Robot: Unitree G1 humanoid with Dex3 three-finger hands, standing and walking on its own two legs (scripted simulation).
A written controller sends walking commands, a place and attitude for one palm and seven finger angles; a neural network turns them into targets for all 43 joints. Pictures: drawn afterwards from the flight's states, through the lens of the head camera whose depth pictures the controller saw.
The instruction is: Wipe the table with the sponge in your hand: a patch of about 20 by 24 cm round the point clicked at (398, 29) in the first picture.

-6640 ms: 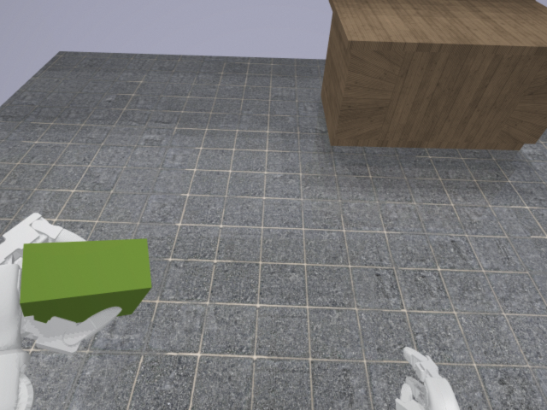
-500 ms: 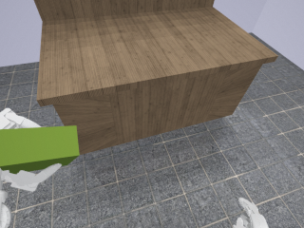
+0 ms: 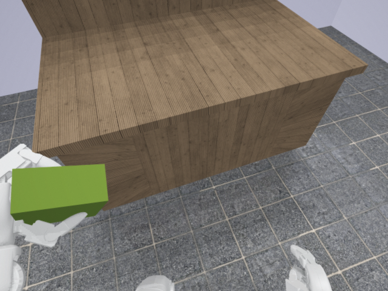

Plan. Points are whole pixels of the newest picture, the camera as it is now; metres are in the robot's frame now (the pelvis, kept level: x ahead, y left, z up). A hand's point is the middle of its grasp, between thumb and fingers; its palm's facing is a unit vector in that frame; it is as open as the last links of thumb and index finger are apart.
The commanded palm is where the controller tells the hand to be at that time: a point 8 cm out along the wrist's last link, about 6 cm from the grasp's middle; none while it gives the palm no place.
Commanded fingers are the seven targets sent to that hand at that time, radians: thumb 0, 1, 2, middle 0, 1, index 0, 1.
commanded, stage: take the last steps up to it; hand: left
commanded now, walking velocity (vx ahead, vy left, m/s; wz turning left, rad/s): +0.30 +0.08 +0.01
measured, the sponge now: (74, 195) +0.23 +0.20 +0.14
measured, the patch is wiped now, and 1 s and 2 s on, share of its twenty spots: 0.00 0.00 0.00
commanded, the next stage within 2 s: come to a stop and stand still in 1.32 s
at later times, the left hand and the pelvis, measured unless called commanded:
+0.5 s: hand (60, 130) +0.33 +0.25 +0.18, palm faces +0.34 -0.81 -0.48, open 9.9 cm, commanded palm +0.28 +0.30 +0.18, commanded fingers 0.00 0.10 1.30 -1.20 -1.60 -1.20 -1.60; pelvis +0.11 +0.02 +0.00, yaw -2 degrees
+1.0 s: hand (63, 93) +0.43 +0.29 +0.17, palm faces +0.40 -0.82 -0.42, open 9.9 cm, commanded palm +0.37 +0.32 +0.18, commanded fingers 0.00 0.10 1.30 -1.20 -1.60 -1.20 -1.60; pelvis +0.20 +0.04 -0.01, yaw -1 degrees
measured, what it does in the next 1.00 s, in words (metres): walks ahead: left foot, then right foot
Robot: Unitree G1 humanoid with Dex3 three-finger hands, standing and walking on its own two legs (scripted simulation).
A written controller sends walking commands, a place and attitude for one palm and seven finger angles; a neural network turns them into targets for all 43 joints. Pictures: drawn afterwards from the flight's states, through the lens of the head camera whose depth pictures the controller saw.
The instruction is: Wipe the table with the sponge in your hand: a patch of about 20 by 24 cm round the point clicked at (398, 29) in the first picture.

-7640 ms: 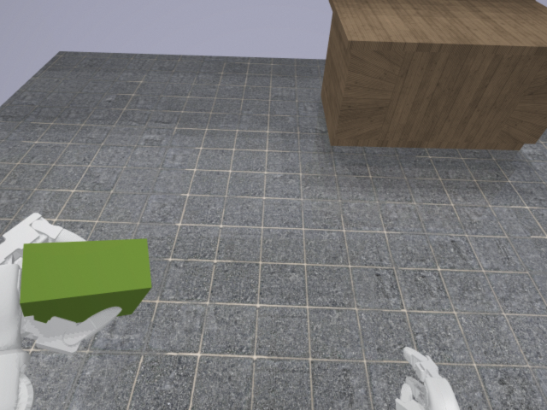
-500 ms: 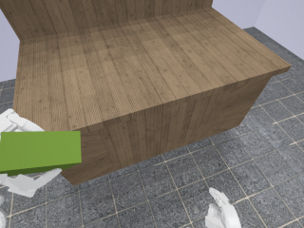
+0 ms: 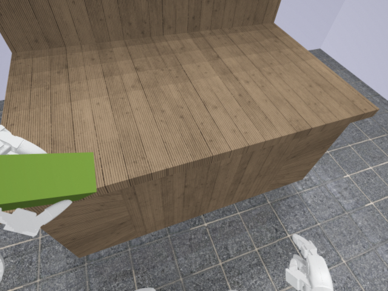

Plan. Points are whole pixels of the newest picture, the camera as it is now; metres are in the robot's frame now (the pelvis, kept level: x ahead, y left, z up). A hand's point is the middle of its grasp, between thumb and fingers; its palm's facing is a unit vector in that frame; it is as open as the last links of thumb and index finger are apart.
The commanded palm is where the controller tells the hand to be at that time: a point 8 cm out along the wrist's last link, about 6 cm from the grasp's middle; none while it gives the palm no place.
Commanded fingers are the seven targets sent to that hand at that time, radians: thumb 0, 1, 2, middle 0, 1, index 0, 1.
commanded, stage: take the last steps up to it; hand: left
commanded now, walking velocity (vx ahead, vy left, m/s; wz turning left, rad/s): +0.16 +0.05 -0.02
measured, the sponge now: (57, 181) +0.24 +0.22 +0.16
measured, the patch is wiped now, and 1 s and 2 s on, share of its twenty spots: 0.00 0.00 0.00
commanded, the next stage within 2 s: come to a stop and stand still in 0.32 s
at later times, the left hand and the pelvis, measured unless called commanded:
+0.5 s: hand (65, 162) +0.26 +0.22 +0.18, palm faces +0.37 -0.83 -0.41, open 9.9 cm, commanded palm +0.20 +0.27 +0.19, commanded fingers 0.00 0.10 1.30 -1.20 -1.60 -1.20 -1.60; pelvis +0.04 -0.01 +0.01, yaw +0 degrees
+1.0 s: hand (36, 165) +0.25 +0.25 +0.18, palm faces +0.39 -0.82 -0.41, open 9.9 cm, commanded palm +0.19 +0.28 +0.19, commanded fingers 0.00 0.10 1.30 -1.20 -1.60 -1.20 -1.60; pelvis +0.03 +0.00 +0.01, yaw -1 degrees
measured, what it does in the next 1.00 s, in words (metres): steps on the spot: right foot, then left foot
